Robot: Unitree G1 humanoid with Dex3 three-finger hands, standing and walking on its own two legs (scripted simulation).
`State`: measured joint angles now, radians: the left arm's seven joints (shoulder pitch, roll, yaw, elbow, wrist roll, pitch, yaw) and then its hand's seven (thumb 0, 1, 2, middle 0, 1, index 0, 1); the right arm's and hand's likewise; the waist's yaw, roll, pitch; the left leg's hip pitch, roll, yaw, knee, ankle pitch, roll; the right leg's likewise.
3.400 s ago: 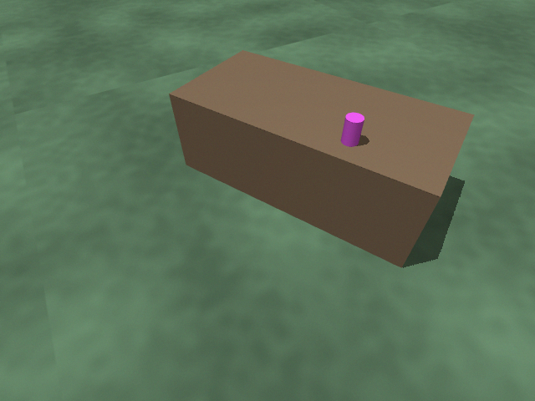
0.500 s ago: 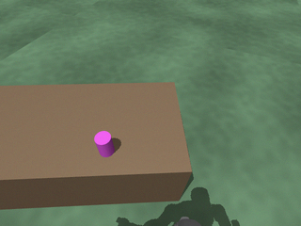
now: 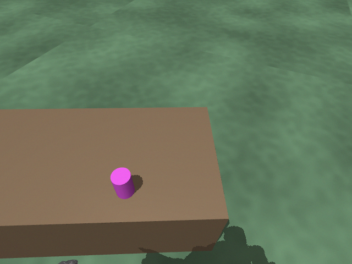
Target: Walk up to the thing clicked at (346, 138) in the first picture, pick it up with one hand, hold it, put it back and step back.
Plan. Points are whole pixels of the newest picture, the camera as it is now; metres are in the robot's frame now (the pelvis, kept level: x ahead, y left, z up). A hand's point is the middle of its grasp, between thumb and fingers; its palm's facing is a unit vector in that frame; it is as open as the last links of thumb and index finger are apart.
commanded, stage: walk up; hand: left
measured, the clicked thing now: (123, 183) +0.46 +0.21 -0.26
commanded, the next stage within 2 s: stand in 1.00 s
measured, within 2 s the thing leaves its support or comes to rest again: neither
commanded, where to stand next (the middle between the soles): +0.04 -0.01 m, yaw +2 degrees
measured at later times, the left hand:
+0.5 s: hand out of the picture +0.08 +0.24 -0.14, palm faces +0.06 -0.94 -0.33, open 7.4 cm
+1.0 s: hand out of the picture +0.11 +0.23 -0.14, palm faces +0.04 -0.95 -0.32, open 7.4 cm
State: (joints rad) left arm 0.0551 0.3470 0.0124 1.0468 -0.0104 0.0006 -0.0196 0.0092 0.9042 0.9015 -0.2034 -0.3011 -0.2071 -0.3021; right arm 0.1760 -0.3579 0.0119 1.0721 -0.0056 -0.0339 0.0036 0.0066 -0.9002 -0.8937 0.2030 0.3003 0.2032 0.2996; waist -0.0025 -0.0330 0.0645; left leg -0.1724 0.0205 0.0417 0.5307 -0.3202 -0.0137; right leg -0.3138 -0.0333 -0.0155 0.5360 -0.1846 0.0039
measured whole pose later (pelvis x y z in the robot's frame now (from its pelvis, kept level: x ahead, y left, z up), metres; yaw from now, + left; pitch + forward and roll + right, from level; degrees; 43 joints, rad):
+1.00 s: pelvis +0.01 -0.02 +0.01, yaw +1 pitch -2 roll +0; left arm 0.04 0.33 0.05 1.15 0.01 0.01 -0.02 0.01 0.91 0.90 -0.20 -0.30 -0.21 -0.30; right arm 0.11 -0.36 -0.01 1.14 -0.01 -0.01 0.00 0.01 -0.90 -0.89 0.20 0.30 0.20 0.30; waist 0.00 0.00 0.05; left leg -0.07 0.04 0.01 0.33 -0.23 -0.04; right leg -0.20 -0.01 -0.05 0.35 -0.12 -0.02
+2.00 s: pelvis +0.03 -0.02 +0.01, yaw +2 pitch -2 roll +0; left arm 0.09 0.35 0.01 1.15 0.00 -0.01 -0.01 0.01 0.91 0.90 -0.20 -0.30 -0.21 -0.30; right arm 0.13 -0.36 0.00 1.12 -0.01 0.00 0.00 0.01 -0.90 -0.89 0.20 0.30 0.20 0.30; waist 0.00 0.02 0.04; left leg -0.02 0.05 0.00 0.29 -0.23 -0.05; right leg -0.17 -0.01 -0.06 0.35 -0.14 -0.02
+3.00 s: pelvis +0.03 -0.02 +0.01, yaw +2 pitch -2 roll +0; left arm 0.11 0.35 0.01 1.14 0.00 -0.01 -0.01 0.01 0.91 0.90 -0.20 -0.30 -0.21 -0.30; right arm 0.15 -0.36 0.00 1.11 -0.01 0.00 0.00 0.01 -0.90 -0.89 0.20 0.30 0.20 0.30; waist 0.00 0.01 0.05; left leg -0.01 0.05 0.01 0.29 -0.24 -0.05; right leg -0.17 -0.01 -0.06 0.36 -0.15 -0.02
